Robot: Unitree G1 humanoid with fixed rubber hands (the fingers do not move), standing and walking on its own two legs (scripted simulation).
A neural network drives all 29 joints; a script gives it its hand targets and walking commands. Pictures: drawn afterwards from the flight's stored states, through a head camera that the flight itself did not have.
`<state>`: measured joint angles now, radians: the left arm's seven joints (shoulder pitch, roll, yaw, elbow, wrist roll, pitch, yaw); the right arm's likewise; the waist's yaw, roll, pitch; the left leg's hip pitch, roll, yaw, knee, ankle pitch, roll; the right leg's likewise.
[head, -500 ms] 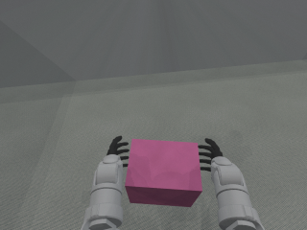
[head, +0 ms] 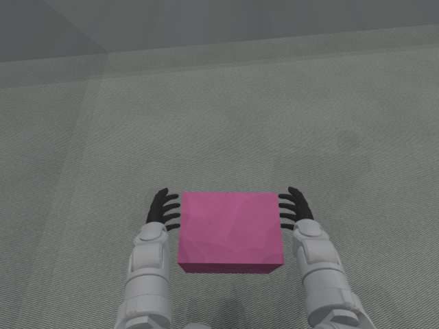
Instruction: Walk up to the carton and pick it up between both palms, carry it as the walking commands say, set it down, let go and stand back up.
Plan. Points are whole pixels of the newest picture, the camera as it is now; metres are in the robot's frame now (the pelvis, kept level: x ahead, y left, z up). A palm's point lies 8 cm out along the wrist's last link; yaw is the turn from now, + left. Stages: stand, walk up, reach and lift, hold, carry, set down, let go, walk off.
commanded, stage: set down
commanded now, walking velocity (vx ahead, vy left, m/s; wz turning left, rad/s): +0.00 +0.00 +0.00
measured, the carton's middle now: (228, 235) +0.32 +0.06 -0.11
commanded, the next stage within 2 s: none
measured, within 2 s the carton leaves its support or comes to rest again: neither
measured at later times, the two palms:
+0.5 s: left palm (170, 233) +0.31 +0.20 -0.11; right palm (292, 235) +0.35 -0.08 -0.12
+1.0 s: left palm (176, 237) +0.33 +0.20 -0.20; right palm (284, 239) +0.37 -0.08 -0.21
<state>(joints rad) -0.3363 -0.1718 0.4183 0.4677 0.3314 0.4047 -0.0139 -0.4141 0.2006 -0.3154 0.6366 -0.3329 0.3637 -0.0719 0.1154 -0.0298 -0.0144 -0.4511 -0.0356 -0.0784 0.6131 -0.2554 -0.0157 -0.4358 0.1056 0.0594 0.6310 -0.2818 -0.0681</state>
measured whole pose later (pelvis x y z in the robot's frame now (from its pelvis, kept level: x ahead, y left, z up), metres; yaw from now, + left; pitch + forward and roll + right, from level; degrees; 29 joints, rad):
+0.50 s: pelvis -0.04 +0.03 -0.06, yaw +0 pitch +24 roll +0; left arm -0.50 -0.23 0.48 0.49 0.31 0.22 0.10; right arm -0.60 0.14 -0.39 0.69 -0.29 0.20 -0.05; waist 0.05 -0.03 -0.09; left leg -1.07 -0.08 -0.05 0.97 -0.32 0.02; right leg -1.06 0.10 0.08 1.00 -0.35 -0.01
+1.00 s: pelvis -0.04 +0.01 -0.13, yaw +0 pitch +36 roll +0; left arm -0.60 -0.14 0.46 0.60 0.22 0.19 0.09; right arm -0.67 0.12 -0.33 0.74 -0.21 0.16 -0.17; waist 0.08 -0.03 -0.23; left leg -1.49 -0.10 -0.08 1.29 -0.43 -0.02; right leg -1.47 0.13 0.04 1.32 -0.47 -0.03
